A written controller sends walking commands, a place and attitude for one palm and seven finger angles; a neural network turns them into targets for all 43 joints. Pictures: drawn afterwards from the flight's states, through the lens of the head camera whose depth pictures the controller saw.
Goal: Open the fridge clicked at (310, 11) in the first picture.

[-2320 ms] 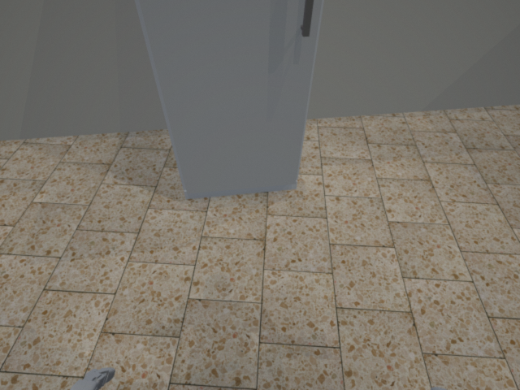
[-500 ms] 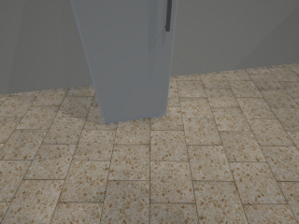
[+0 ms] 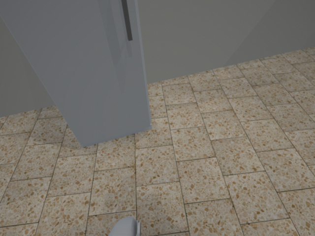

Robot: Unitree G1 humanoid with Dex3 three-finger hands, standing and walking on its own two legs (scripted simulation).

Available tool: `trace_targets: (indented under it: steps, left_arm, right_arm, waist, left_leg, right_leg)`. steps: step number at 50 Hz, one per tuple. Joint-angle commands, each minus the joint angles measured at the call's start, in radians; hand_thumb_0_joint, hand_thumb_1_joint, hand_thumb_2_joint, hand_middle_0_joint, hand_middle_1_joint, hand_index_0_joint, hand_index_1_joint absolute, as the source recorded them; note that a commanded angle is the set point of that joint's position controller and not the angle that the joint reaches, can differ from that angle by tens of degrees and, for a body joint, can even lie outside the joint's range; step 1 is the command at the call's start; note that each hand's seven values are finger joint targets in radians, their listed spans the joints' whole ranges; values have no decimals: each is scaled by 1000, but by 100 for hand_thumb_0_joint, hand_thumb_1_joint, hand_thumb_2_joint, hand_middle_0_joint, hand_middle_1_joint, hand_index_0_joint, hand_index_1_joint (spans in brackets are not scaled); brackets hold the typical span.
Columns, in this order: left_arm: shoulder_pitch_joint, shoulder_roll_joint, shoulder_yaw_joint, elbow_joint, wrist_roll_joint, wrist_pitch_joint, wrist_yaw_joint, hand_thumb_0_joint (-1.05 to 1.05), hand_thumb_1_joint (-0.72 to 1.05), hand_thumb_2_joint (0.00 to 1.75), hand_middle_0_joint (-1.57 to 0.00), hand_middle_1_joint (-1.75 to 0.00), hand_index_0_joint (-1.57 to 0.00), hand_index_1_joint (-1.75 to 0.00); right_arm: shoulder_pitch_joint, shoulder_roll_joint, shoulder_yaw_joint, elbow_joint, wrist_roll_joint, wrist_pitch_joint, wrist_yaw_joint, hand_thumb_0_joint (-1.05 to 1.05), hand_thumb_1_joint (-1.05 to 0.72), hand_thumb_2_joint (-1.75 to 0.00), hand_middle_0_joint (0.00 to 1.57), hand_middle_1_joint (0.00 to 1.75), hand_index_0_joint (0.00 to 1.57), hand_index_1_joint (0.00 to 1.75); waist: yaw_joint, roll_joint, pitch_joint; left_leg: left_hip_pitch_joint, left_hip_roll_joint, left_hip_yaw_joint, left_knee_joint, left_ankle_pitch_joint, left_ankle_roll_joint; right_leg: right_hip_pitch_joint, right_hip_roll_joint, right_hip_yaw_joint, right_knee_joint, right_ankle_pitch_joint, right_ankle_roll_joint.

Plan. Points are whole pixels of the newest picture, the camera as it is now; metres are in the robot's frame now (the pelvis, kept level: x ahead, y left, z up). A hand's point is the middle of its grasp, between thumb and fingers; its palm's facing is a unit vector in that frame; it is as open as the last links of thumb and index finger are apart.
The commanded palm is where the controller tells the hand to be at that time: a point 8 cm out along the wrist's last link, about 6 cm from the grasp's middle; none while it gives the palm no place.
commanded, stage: walk to a spot facing it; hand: right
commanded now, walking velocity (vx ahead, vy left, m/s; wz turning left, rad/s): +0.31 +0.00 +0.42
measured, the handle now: out of the picture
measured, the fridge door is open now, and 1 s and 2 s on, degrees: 0 0 0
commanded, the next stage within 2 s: turn to face it in 0.14 s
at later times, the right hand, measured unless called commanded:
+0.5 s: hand (226, 208) +0.26 -0.19 -0.19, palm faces -0.15 +0.97 -0.21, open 7.4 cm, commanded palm none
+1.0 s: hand (227, 148) +0.47 -0.23 -0.17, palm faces -0.35 +0.91 -0.22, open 7.4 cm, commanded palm none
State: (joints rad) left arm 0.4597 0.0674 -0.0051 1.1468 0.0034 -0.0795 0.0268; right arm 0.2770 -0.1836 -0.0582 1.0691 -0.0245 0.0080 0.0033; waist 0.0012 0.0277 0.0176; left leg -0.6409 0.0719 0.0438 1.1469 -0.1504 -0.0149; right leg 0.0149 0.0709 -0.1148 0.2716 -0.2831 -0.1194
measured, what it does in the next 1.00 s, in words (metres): walks ahead, turning left: left foot, then right foot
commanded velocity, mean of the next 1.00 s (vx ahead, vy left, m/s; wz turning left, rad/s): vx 0.12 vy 0.04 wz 0.32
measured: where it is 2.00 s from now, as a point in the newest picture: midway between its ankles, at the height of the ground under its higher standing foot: (148, 198)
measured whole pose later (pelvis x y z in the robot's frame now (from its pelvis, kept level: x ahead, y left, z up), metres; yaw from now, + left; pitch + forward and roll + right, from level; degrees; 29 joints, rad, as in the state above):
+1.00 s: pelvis +0.33 -0.07 +0.00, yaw +23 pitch +0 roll +1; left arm 0.24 0.19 0.05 1.00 0.04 -0.03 0.02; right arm 0.20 -0.23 -0.09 0.98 -0.03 0.05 0.03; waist 0.02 0.00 0.03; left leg -0.42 0.06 0.06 0.89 -0.41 -0.03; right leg -0.20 -0.12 -0.22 0.45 -0.24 0.00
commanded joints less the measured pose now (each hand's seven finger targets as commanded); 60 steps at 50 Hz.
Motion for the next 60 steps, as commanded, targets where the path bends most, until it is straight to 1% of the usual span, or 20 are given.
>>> trace_targets:
  steps: [1,8,11,12,13,14,15,16,17,22,29,32,34,35,37,51,56,57,58,60]
  left_arm:
    - [136,122,25,7,1,-21,26,0,90,90,-20,-30,-20,-30]
    - [152,149,28,23,10,-11,43,0,90,90,-20,-30,-20,-30]
    - [56,215,58,-18,2,-2,43,0,90,90,-20,-30,-20,-30]
    - [5,220,62,-39,-5,-2,40,0,90,90,-20,-30,-20,-30]
    - [-25,187,61,-61,-19,-3,29,0,90,90,-20,-30,-20,-30]
    - [-25,139,56,-101,-20,-15,26,0,90,90,-20,-30,-20,-30]
    - [-59,161,69,-125,-12,-4,24,0,90,90,-20,-30,-20,-30]
    - [-96,135,70,-146,2,1,10,0,90,90,-20,-30,-20,-30]
    - [-86,106,55,-156,6,20,6,0,90,90,-20,-30,-20,-30]
    - [-84,106,48,-149,15,85,-2,0,90,90,-20,-30,-20,-30]
    - [-261,149,46,-215,13,61,-5,0,90,90,-20,-30,-20,-30]
    - [-218,192,56,-203,14,50,4,0,90,90,-20,-30,-20,-30]
    - [-107,337,86,-187,23,39,7,0,90,90,-20,-30,-20,-30]
    - [-102,338,82,-188,20,54,6,0,90,90,-20,-30,-20,-30]
    - [-188,268,64,-201,25,52,15,0,90,90,-20,-30,-20,-30]
    - [-125,317,105,-157,39,41,-1,0,90,90,-20,-30,-20,-30]
    - [-157,319,104,-138,34,52,-8,0,90,90,-20,-30,-20,-30]
    - [-170,282,95,-143,26,52,-13,0,90,90,-20,-30,-20,-30]
    - [-216,196,67,-184,16,51,-18,0,90,90,-20,-30,-20,-30]
    - [-258,227,75,-196,24,67,-22,0,90,90,-20,-30,-20,-30]
  right_arm:
    - [-53,-16,-13,-54,1,-7,6,0,-90,-90,20,30,20,30]
    - [-95,1,-7,-75,6,-15,8,0,-90,-90,20,30,20,30]
    - [112,-57,-28,-30,-3,-25,-4,0,-90,-90,20,30,20,30]
    - [231,-84,-40,4,-8,-36,-9,0,-90,-90,20,30,20,30]
    - [351,-151,-54,32,-8,-49,-15,0,-90,-90,20,30,20,30]
    - [357,-184,-53,22,15,-56,-23,0,-90,-90,20,30,20,30]
    - [256,-181,-55,-20,24,-52,-29,0,-90,-90,20,30,20,30]
    - [162,-158,-42,-54,19,-55,-33,0,-90,-90,20,30,20,30]
    - [122,-123,-29,-61,15,-63,-33,0,-90,-90,20,30,20,30]
    - [-26,-114,-14,-106,-1,-61,-36,0,-90,-90,20,30,20,30]
    - [63,-151,-37,-95,-5,-36,-22,0,-90,-90,20,30,20,30]
    - [54,-145,-40,-111,6,-22,-27,0,-90,-90,20,30,20,30]
    - [100,-67,-27,-125,25,-18,-27,0,-90,-90,20,30,20,30]
    - [88,-68,-24,-132,19,-17,-33,0,-90,-90,20,30,20,30]
    - [20,-85,-33,-128,10,3,-32,0,-90,-90,20,30,20,30]
    - [-150,-64,-23,-172,-8,12,44,0,-90,-90,20,30,20,30]
    - [3,-92,-31,-108,-6,-4,41,0,-90,-90,20,30,20,30]
    - [90,-148,-43,-82,-9,-14,31,0,-90,-90,20,30,20,30]
    - [170,-255,-62,-55,-13,-22,14,0,-90,-90,20,30,20,30]
    - [130,-227,-53,-58,4,-17,-11,0,-90,-90,20,30,20,30]
  waist:
    - [9,-100,165]
    - [-8,-133,146]
    - [-115,-160,50]
    - [-170,-179,18]
    - [-227,-20,-58]
    - [-166,105,-151]
    - [-116,-22,-83]
    - [-87,-87,87]
    - [-28,-33,40]
    - [71,-24,36]
    - [-20,123,-50]
    - [2,92,-97]
    - [27,-268,-217]
    - [29,-283,-174]
    - [17,-249,-47]
    - [61,-189,19]
    - [-26,-107,-23]
    - [-73,29,-57]
    - [-114,346,-33]
    - [-88,158,27]
  left_leg:
    - [-159,-5,17,-19,45,11]
    - [76,-142,198,-354,-18,92]
    - [355,-179,191,-438,-42,140]
    - [554,-139,138,-534,1,176]
    - [760,61,-89,-652,203,282]
    - [838,309,-513,-710,604,384]
    - [713,340,-529,-801,549,411]
    - [574,276,-363,-811,586,247]
    - [484,261,-398,-826,520,209]
    - [191,130,-140,-851,384,219]
    - [475,79,-173,-689,551,162]
    - [490,52,-174,-569,494,103]
    - [187,-88,-36,-270,-184,0]
    - [186,-83,-53,-101,-527,-15]
    - [164,-37,-85,1,-438,-28]
    - [183,3,29,-403,-247,-9]
    - [528,-56,88,-705,-107,21]
    - [690,30,-17,-802,-187,54]
    - [785,257,-376,-937,-317,157]
    - [621,290,-372,-1003,-441,221]
  right_leg:
    - [-5,-285,104,-95,587,132]
    - [60,-259,-47,77,1271,175]
    - [-8,-289,-57,369,1443,178]
    - [-153,-270,-49,571,1283,185]
    - [-355,-185,-69,989,678,185]
    - [-567,-31,-24,1306,-261,162]
    - [-594,-81,134,1299,-213,113]
    - [-643,-126,126,1217,-168,107]
    - [-611,-160,145,1186,-123,126]
    - [-430,-206,93,839,-36,181]
    - [-433,-144,27,467,13,195]
    - [-245,-137,22,207,187,188]
    - [120,-484,332,219,883,40]
    - [15,-559,347,167,969,-50]
    - [-158,-494,272,84,722,-38]
    - [-147,-460,136,-63,-21,0]
    - [-307,-391,48,123,-109,68]
    - [-440,-321,-39,303,-175,109]
    - [-705,-174,-128,614,-372,154]
    - [-735,-211,49,819,-274,130]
